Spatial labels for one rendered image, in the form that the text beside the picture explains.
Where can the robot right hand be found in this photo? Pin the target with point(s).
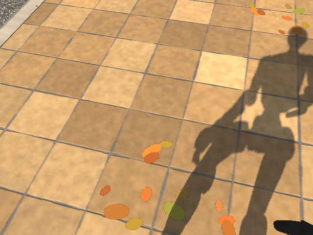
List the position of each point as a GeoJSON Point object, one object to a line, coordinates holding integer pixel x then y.
{"type": "Point", "coordinates": [292, 227]}

